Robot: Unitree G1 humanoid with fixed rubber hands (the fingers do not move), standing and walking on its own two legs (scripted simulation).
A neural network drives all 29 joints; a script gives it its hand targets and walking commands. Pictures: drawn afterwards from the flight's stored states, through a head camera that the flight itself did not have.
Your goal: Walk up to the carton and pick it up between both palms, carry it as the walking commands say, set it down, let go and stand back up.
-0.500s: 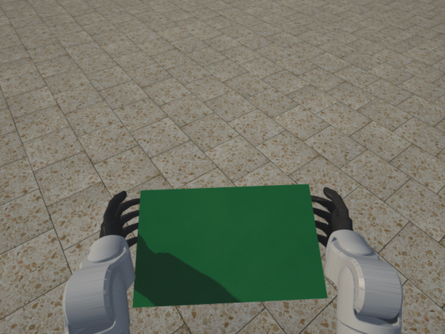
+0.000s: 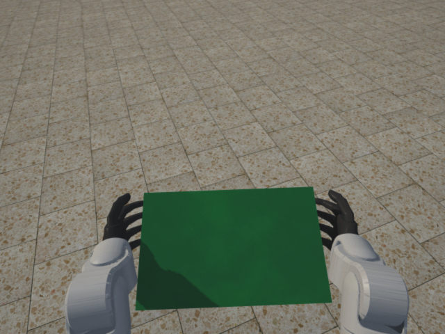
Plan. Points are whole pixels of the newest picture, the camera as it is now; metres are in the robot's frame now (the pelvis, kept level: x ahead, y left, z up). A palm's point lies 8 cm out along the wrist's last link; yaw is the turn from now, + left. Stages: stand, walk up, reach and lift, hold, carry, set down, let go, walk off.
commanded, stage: carry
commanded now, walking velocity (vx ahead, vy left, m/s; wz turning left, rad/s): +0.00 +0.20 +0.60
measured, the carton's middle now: (229, 249) +0.27 -0.01 +0.02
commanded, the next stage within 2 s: none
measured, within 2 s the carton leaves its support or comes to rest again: neither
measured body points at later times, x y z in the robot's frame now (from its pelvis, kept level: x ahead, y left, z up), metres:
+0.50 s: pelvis -0.06 +0.17 +0.00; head -0.04 +0.15 +0.45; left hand +0.14 +0.41 +0.09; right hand +0.23 +0.08 +0.07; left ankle -0.02 +0.23 -0.68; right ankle -0.02 +0.06 -0.74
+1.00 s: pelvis -0.15 +0.32 -0.02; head -0.13 +0.33 +0.43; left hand -0.06 +0.61 +0.05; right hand +0.15 +0.33 +0.05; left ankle -0.11 +0.42 -0.73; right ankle -0.10 +0.23 -0.72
